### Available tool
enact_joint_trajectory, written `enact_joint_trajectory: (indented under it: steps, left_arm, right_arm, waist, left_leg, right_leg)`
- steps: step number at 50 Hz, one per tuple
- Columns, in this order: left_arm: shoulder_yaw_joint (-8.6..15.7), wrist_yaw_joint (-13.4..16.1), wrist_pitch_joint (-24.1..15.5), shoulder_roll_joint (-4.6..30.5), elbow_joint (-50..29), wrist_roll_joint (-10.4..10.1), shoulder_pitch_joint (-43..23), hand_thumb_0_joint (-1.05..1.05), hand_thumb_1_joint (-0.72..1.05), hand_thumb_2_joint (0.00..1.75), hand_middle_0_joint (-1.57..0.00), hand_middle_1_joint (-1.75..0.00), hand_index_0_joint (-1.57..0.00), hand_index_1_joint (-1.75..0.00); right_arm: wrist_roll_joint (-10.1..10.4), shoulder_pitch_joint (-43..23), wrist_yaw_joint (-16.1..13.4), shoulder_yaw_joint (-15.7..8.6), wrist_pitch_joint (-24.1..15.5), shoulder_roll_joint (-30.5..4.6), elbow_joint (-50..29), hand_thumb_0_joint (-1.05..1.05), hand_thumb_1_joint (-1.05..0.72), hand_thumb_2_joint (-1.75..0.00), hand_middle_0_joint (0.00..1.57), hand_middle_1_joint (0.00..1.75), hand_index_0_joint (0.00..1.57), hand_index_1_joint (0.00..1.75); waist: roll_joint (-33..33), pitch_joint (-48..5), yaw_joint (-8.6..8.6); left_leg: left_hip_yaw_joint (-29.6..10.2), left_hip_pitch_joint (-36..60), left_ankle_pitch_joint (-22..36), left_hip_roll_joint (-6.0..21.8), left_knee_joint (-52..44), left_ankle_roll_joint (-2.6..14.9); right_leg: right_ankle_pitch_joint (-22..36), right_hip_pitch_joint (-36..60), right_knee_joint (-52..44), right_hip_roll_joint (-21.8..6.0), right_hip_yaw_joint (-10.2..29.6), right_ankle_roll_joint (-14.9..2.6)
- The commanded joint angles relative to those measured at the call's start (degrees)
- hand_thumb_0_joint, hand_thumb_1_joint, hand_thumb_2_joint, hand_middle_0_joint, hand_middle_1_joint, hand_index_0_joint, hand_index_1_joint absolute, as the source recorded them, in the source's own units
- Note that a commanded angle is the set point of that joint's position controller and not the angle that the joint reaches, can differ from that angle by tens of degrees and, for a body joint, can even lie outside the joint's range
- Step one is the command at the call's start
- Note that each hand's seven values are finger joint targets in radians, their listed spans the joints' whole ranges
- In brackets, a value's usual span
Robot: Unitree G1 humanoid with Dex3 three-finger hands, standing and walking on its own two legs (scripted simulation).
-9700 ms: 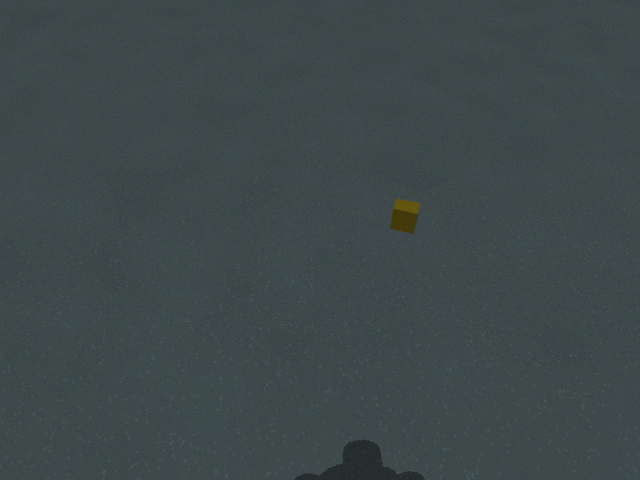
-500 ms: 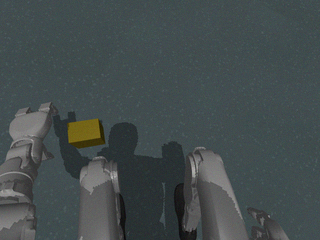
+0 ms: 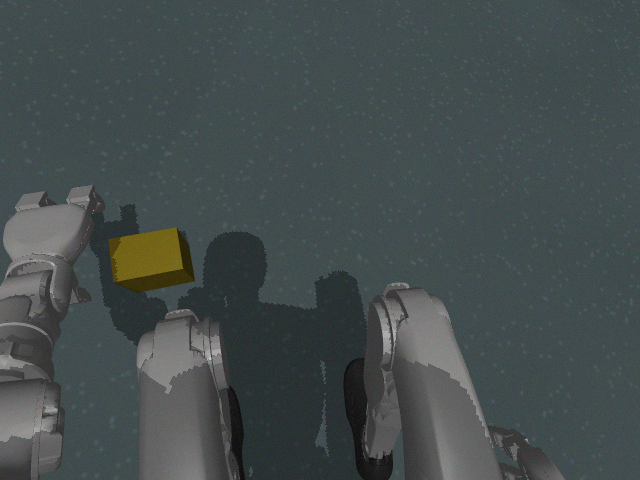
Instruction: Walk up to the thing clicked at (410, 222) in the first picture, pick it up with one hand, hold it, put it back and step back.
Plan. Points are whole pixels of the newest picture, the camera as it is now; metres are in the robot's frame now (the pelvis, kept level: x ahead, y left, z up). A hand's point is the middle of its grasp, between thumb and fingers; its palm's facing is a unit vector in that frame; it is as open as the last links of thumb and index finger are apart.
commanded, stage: rise first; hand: left
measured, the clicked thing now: (155, 262) +0.43 +0.23 -0.31
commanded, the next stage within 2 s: none
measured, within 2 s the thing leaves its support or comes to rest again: neither
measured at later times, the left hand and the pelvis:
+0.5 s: hand (81, 253) +0.42 +0.29 -0.18, palm faces -0.45 -0.06 -0.89, open 13.4 cm; pelvis +0.00 +0.00 -0.01, yaw +0 degrees
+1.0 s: hand (91, 251) +0.43 +0.29 -0.19, palm faces -0.44 -0.06 -0.89, open 13.4 cm; pelvis +0.00 +0.00 -0.02, yaw -1 degrees
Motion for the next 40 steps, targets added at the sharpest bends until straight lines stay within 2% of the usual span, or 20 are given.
enact_joint_trajectory:
  steps: [1, 4, 7, 9, 12, 13, 16, 17, 20, 23, 24, 27, 29, 32, 36, 38, 40]
  left_arm:
    - [2.28, 2.91, -0.26, 14.21, -6.79, -0.08, -14.66, 0.00, -0.38, 0.87, -0.17, -0.93, -0.20, -0.90]
    - [2.21, 3.17, -0.32, 14.53, -6.53, 0.76, -15.66, 0.00, -0.39, 0.87, -0.17, -0.93, -0.20, -0.91]
    - [2.21, 3.64, -0.43, 15.02, -7.51, 0.49, -17.81, 0.00, -0.41, 0.89, -0.16, -0.94, -0.18, -0.92]
    - [1.83, 3.82, -0.21, 13.68, -6.00, 0.67, -16.02, 0.00, -0.39, 0.88, -0.17, -0.94, -0.19, -0.92]
    - [2.28, 4.17, 0.21, 14.53, -5.53, 0.72, -16.35, 0.00, -0.40, 0.88, -0.16, -0.95, -0.18, -0.92]
    - [1.73, 4.17, 0.22, 13.82, -6.12, 0.58, -16.66, 0.00, -0.42, 0.90, -0.16, -0.94, -0.18, -0.92]
    - [2.35, 4.30, 0.56, 13.99, -5.26, 0.38, -16.30, 0.00, -0.42, 0.89, -0.16, -0.93, -0.18, -0.92]
    - [1.50, 4.24, 0.45, 13.49, -6.30, 0.71, -17.48, 0.00, -0.42, 0.90, -0.16, -0.95, -0.17, -0.93]
    - [2.20, 4.31, 0.58, 14.43, -5.59, 0.41, -17.62, 0.00, -0.42, 0.90, -0.15, -0.94, -0.17, -0.93]
    - [1.72, 4.28, 0.56, 13.92, -4.68, 0.76, -17.74, 0.00, -0.45, 0.93, -0.15, -0.93, -0.16, -0.93]
    - [1.71, 4.26, 0.48, 14.07, -4.89, 0.59, -18.82, 0.00, -0.44, 0.92, -0.16, -0.93, -0.16, -0.92]
    - [1.63, 4.41, 0.37, 14.17, -4.16, 0.54, -18.48, 0.00, -0.44, 0.92, -0.16, -0.93, -0.16, -0.93]
    - [2.23, 4.54, 0.29, 14.79, -3.39, 0.84, -18.63, 0.00, -0.42, 0.90, -0.17, -0.93, -0.18, -0.92]
    - [1.88, 4.42, 0.24, 14.43, -2.49, 0.76, -18.53, 0.00, -0.43, 0.91, -0.18, -0.92, -0.18, -0.92]
    - [1.79, 4.62, 0.08, 14.36, -1.75, 1.19, -19.54, 0.00, -0.43, 0.92, -0.17, -0.91, -0.17, -0.91]
    - [1.79, 4.72, -0.07, 14.25, -3.44, 0.91, -19.96, 0.00, -0.43, 0.91, -0.18, -0.91, -0.18, -0.91]
    - [1.96, 4.85, 0.09, 14.86, -1.22, 1.37, -19.21, 0.00, -0.43, 0.91, -0.17, -0.92, -0.18, -0.92]
  right_arm:
    - [-0.16, 10.51, -0.46, -4.25, -0.39, -12.32, -1.59, 0.00, -0.90, -0.91, 0.20, 0.30, 0.20, 0.30]
    - [-0.37, 10.93, -0.27, -4.40, -0.45, -12.76, -1.25, 0.00, -0.90, -0.91, 0.20, 0.30, 0.20, 0.30]
    - [-0.38, 10.55, -0.22, -4.49, -0.51, -13.22, -1.43, 0.00, -0.90, -0.91, 0.20, 0.30, 0.20, 0.30]
    - [-0.34, 10.67, -0.15, -4.40, -0.61, -12.86, -1.31, 0.00, -0.90, -0.91, 0.20, 0.30, 0.20, 0.30]
    - [-0.42, 11.08, -0.04, -4.36, -0.71, -13.33, -1.34, 0.00, -0.90, -0.91, 0.20, 0.30, 0.20, 0.30]
    - [-0.45, 11.26, 0.02, -4.45, -0.74, -13.22, -1.34, 0.00, -0.90, -0.91, 0.20, 0.30, 0.20, 0.30]
    - [-0.39, 11.52, 0.09, -4.42, -0.89, -13.36, -1.11, 0.00, -0.90, -0.91, 0.20, 0.30, 0.20, 0.30]
    - [-0.53, 11.29, 0.13, -4.28, -0.88, -13.13, -1.09, 0.00, -0.90, -0.91, 0.20, 0.30, 0.20, 0.30]
    - [-0.44, 11.70, 0.26, -4.26, -0.91, -13.47, -1.18, 0.00, -0.90, -0.91, 0.20, 0.30, 0.20, 0.30]
    - [-0.43, 11.42, 0.23, -4.15, -0.95, -13.39, -1.14, 0.00, -0.90, -0.91, 0.20, 0.30, 0.20, 0.30]
    - [-0.38, 11.47, 0.26, -4.22, -0.96, -13.65, -1.18, 0.00, -0.90, -0.91, 0.20, 0.30, 0.20, 0.30]
    - [-0.44, 11.45, 0.26, -3.88, -0.96, -13.35, -0.97, 0.00, -0.91, -0.91, 0.20, 0.30, 0.20, 0.30]
    - [-0.72, 11.87, 0.42, -3.55, -0.96, -13.33, -1.35, 0.00, -0.90, -0.91, 0.20, 0.30, 0.20, 0.30]
    - [-0.67, 11.69, 0.44, -3.59, -0.96, -13.47, -1.12, 0.00, -0.91, -0.91, 0.20, 0.30, 0.20, 0.30]
    - [-0.76, 11.58, 0.52, -3.48, -1.12, -13.90, -1.03, 0.00, -0.90, -0.91, 0.20, 0.30, 0.20, 0.30]
    - [-0.63, 11.78, 0.55, -3.64, -1.08, -13.88, -1.07, 0.00, -0.90, -0.91, 0.20, 0.30, 0.20, 0.30]
    - [-0.75, 11.73, 0.70, -3.28, -1.15, -13.87, -1.10, 0.00, -0.91, -0.91, 0.20, 0.30, 0.20, 0.30]
  waist:
    - [9.38, -37.69, -0.06]
    - [11.07, -37.37, -0.40]
    - [11.92, -37.44, -0.69]
    - [12.19, -36.49, -0.46]
    - [12.00, -36.94, -0.86]
    - [11.84, -37.02, -1.14]
    - [12.04, -36.69, -0.90]
    - [12.69, -37.28, -1.25]
    - [11.87, -36.80, -1.39]
    - [11.96, -36.68, -1.47]
    - [11.73, -36.76, -2.03]
    - [11.36, -37.55, -1.61]
    - [10.93, -36.99, -2.26]
    - [11.32, -36.82, -1.83]
    - [12.97, -35.16, -2.46]
    - [12.99, -37.74, -2.15]
    - [12.98, -35.59, -2.58]
  left_leg:
    - [4.03, 27.68, 7.03, -2.40, -13.81, 1.51]
    - [3.68, 28.43, 7.08, -2.25, -14.02, 1.33]
    - [3.28, 28.46, 6.05, -1.97, -13.94, 1.33]
    - [3.29, 28.53, 5.77, -2.09, -14.38, 1.19]
    - [3.46, 28.76, 6.93, -2.06, -13.64, 1.26]
    - [3.53, 28.70, 7.03, -2.09, -13.70, 1.25]
    - [2.97, 29.13, 7.09, -1.97, -13.90, 1.10]
    - [3.29, 28.93, 7.41, -2.00, -13.62, 1.17]
    - [3.43, 28.11, 7.24, -2.06, -13.31, 1.29]
    - [3.31, 28.49, 7.08, -1.97, -13.22, 1.19]
    - [3.11, 28.12, 6.83, -1.96, -12.84, 1.25]
    - [3.86, 27.42, 8.20, -2.15, -11.79, 1.41]
    - [4.36, 25.61, 8.23, -2.40, -11.53, 1.67]
    - [4.08, 26.39, 7.08, -2.34, -11.70, 1.49]
    - [3.18, 26.43, 5.87, -2.33, -12.31, 1.23]
    - [2.98, 28.04, 6.80, -2.32, -12.26, 1.14]
    - [3.31, 26.25, 6.69, -2.45, -11.91, 1.23]
  right_leg:
    - [8.59, 18.42, -13.95, 3.02, -2.58, -2.67]
    - [8.62, 16.98, -13.15, 2.99, -2.95, -2.78]
    - [7.95, 15.53, -12.77, 2.97, -3.13, -2.86]
    - [7.62, 15.15, -12.54, 2.97, -3.18, -2.93]
    - [8.91, 15.66, -12.55, 2.84, -3.06, -2.79]
    - [9.09, 16.09, -12.61, 2.88, -3.06, -2.85]
    - [8.97, 15.11, -12.03, 2.76, -3.27, -2.80]
    - [9.37, 15.59, -12.02, 2.94, -3.21, -2.81]
    - [9.40, 15.89, -12.26, 2.85, -3.07, -2.78]
    - [9.06, 15.02, -12.11, 3.01, -3.24, -2.85]
    - [9.02, 14.71, -11.87, 2.90, -3.27, -2.76]
    - [10.39, 16.08, -11.83, 3.13, -2.95, -2.75]
    - [10.65, 17.73, -12.19, 3.14, -2.85, -2.52]
    - [9.15, 16.04, -11.82, 3.13, -3.10, -2.75]
    - [7.99, 13.51, -10.67, 2.87, -3.74, -2.69]
    - [8.81, 14.02, -10.54, 2.93, -3.83, -2.79]
    - [8.83, 13.90, -10.38, 2.95, -3.73, -2.79]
